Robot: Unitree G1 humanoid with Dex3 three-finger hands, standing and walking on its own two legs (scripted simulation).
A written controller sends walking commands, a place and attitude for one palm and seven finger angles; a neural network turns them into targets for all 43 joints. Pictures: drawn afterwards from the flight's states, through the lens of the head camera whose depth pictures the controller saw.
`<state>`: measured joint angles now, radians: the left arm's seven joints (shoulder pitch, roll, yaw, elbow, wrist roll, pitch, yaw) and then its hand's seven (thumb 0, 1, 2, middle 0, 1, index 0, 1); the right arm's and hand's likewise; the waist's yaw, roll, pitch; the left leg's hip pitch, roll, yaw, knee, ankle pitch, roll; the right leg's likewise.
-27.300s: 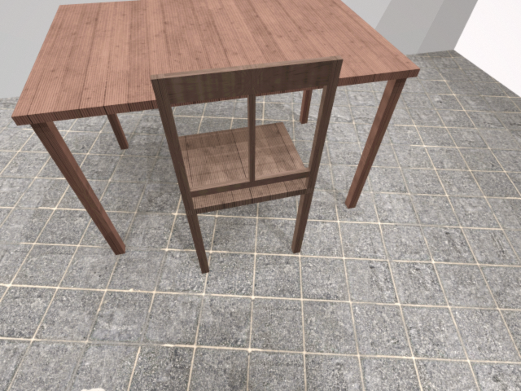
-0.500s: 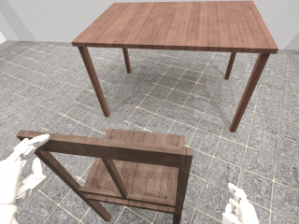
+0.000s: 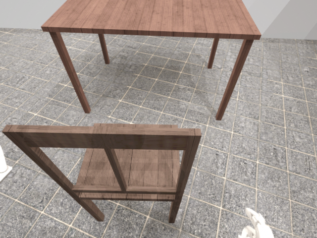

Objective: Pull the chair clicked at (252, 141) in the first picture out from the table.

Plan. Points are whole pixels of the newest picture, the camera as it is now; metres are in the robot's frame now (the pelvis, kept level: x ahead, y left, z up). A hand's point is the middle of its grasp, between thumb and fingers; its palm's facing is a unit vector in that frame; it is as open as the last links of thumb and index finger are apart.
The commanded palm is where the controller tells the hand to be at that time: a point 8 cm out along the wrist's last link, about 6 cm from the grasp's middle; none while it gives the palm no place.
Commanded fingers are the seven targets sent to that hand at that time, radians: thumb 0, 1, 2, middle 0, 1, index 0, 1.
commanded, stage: step back with the hand held close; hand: left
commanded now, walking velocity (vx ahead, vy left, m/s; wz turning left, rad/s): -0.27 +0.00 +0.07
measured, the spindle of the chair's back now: (117, 171) +0.32 +0.15 -0.09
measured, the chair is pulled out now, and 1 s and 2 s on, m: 0.62 0.62 0.62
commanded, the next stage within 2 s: stop stepping back and stand still in 1.12 s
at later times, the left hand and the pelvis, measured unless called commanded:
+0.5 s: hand out of the picture +0.14 +0.28 +0.17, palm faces +0.53 -0.67 -0.52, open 7.4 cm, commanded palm +0.07 +0.30 +0.18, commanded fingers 0.00 0.90 0.90 -0.20 -0.30 -0.20 -0.30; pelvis -0.05 +0.00 -0.02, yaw +4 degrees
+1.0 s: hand out of the picture +0.09 +0.24 +0.18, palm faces +0.45 -0.74 -0.50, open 7.4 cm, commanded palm +0.02 +0.29 +0.18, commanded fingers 0.00 0.90 0.90 -0.20 -0.30 -0.20 -0.30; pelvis -0.10 -0.02 -0.01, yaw +3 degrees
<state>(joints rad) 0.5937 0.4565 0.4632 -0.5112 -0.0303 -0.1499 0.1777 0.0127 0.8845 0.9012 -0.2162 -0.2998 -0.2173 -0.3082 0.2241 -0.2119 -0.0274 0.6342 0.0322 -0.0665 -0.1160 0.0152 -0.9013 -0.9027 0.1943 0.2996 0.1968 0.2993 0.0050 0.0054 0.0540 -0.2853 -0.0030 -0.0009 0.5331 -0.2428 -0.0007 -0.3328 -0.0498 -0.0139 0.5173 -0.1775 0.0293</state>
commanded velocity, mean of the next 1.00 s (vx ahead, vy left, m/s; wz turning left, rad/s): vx -0.37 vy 0.00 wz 0.01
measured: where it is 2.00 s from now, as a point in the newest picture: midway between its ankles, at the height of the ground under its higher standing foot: outside the picture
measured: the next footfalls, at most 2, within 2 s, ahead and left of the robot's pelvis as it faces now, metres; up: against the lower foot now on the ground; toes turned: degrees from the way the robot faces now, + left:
right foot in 0.86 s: -0.05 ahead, -0.15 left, +0.00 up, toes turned +3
left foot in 1.10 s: -0.06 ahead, +0.11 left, +0.00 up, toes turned +3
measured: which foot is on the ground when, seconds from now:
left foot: down 0.00-0.92, up 0.94-1.00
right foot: down 0.00-0.70, up 0.72-0.84, down 0.86-1.00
